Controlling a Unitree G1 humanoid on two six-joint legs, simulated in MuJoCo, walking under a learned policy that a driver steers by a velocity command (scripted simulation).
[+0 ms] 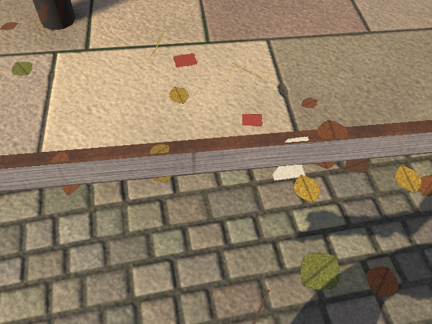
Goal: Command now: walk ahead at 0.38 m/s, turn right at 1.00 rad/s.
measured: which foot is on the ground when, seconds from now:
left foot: down 0.00-0.16, up 0.18-0.52, down 0.54-1.00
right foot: up 0.00-0.16, down 0.18-0.54, up 0.56-0.98, down 1.00-1.00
